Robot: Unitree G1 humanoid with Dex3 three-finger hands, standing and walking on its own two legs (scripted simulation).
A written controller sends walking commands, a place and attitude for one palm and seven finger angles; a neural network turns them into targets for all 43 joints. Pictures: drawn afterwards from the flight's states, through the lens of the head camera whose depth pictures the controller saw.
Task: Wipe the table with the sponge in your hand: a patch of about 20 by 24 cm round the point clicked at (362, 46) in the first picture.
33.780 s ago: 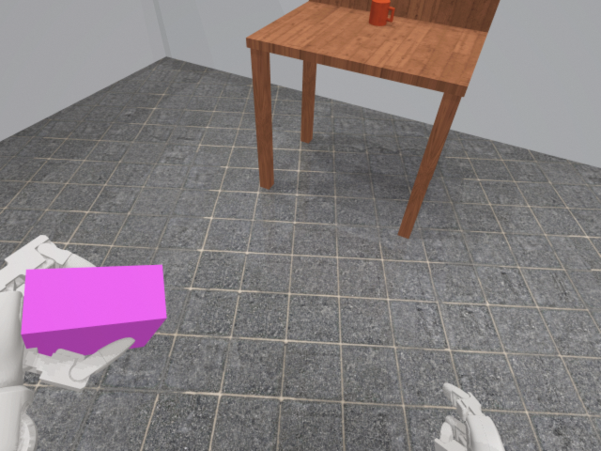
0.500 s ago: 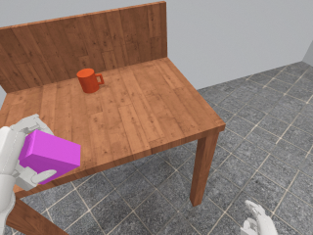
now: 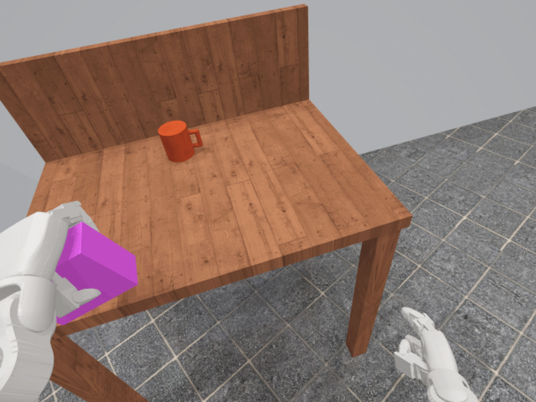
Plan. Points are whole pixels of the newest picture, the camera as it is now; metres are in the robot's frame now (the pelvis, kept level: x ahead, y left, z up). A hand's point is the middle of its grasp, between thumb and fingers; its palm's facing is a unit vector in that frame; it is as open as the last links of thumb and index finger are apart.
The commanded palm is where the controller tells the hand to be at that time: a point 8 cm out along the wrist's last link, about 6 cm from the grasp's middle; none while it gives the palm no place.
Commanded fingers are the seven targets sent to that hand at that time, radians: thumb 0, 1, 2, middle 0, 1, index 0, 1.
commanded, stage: turn the palm down, sponge in hand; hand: left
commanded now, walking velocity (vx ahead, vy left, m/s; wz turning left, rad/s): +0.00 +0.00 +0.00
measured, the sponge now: (81, 280) +0.22 +0.31 +0.11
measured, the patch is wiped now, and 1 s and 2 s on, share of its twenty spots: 0.00 0.00 0.00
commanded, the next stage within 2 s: move the sponge above the wiping area in 0.82 s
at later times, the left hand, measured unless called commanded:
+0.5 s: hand (73, 273) +0.22 +0.30 +0.13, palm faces +0.12 -0.14 -0.98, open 9.7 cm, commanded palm +0.18 +0.30 +0.22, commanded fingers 0.00 0.10 1.30 -1.20 -1.60 -1.20 -1.60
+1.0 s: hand (85, 269) +0.23 +0.29 +0.13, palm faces +0.08 -0.08 -0.99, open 9.7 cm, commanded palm +0.19 +0.29 +0.22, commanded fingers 0.00 0.10 1.30 -1.20 -1.60 -1.20 -1.60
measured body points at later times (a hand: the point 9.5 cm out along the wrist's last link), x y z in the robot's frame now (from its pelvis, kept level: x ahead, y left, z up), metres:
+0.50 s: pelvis -0.01 +0.02 +0.00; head -0.03 -0.03 +0.45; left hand +0.21 +0.30 +0.19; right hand +0.25 -0.16 -0.07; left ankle +0.04 +0.12 -0.74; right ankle -0.03 -0.09 -0.74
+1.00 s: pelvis -0.01 +0.00 +0.01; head -0.03 -0.04 +0.45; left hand +0.22 +0.29 +0.19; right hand +0.26 -0.18 -0.07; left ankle +0.04 +0.12 -0.74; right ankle -0.03 -0.09 -0.74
